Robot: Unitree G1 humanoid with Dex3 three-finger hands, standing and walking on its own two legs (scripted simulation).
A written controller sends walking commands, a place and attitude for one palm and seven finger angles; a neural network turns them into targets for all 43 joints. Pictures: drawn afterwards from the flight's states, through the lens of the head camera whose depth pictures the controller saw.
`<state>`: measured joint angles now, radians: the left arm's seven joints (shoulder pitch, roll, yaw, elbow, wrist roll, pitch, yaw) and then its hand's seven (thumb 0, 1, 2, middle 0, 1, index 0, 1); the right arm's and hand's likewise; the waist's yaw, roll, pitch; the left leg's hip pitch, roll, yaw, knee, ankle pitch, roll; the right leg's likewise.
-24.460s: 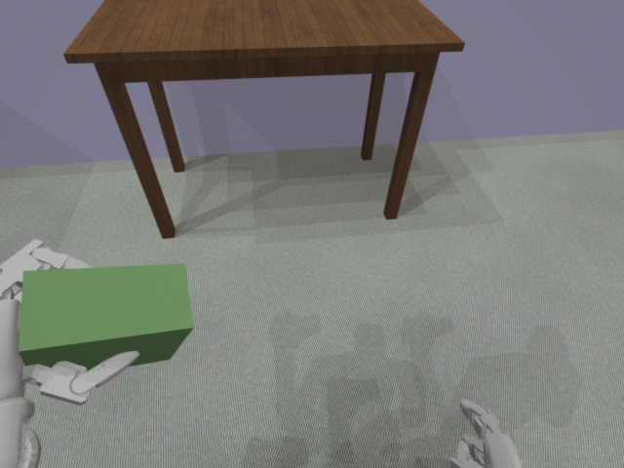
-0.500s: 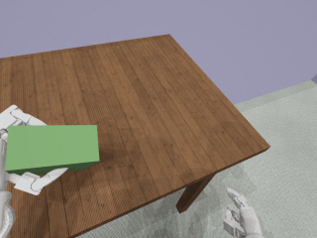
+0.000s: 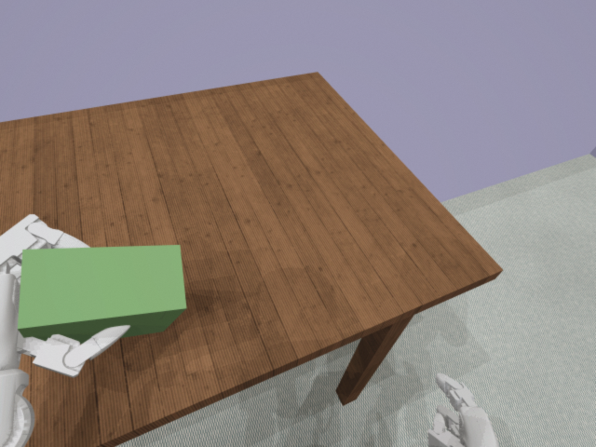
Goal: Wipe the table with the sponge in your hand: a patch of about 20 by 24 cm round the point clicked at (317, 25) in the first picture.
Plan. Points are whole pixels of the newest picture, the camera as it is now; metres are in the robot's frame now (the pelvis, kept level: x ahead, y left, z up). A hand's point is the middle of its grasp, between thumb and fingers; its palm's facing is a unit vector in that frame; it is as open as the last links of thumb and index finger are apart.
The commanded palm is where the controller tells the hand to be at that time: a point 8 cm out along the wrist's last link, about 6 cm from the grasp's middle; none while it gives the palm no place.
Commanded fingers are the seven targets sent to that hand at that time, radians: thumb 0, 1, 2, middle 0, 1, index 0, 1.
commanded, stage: look again from close up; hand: left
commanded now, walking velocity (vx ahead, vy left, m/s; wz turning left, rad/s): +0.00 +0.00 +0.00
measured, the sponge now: (129, 296) +0.23 +0.21 +0.13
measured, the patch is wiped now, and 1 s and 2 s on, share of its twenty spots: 0.00 0.00 0.00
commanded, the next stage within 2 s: shuffle to correct the standing spot in 0.04 s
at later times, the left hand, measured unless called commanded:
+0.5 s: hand (113, 283) +0.23 +0.21 +0.16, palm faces +0.37 -0.86 -0.35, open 10.1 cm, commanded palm +0.17 +0.25 +0.17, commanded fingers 0.00 0.10 1.30 -1.20 -1.60 -1.20 -1.60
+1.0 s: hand (180, 291) +0.23 +0.15 +0.16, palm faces +0.36 -0.86 -0.36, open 10.1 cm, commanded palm +0.17 +0.19 +0.17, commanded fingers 0.00 0.10 1.30 -1.20 -1.60 -1.20 -1.60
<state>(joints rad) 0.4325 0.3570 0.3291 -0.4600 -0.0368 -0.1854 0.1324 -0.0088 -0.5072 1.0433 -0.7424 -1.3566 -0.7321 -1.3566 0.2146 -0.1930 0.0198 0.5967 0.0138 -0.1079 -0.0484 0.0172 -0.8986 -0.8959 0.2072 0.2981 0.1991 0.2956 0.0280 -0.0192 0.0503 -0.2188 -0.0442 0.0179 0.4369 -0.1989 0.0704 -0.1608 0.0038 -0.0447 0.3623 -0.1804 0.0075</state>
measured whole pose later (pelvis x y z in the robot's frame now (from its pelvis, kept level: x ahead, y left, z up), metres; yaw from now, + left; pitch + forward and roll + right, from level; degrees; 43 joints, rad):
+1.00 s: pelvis +0.01 -0.09 -0.01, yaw +0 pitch +0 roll -1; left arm 0.49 0.39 0.36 -0.55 -0.11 -0.12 0.13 -0.01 -0.51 1.04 -0.74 -1.36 -0.73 -1.36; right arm 0.21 -0.22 -0.02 0.60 0.03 -0.05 -0.05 0.02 -0.90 -0.90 0.20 0.30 0.20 0.30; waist 0.00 -0.01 0.03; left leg -0.27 0.07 -0.03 0.54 -0.27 -0.03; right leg -0.21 0.12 -0.09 0.45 -0.25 -0.12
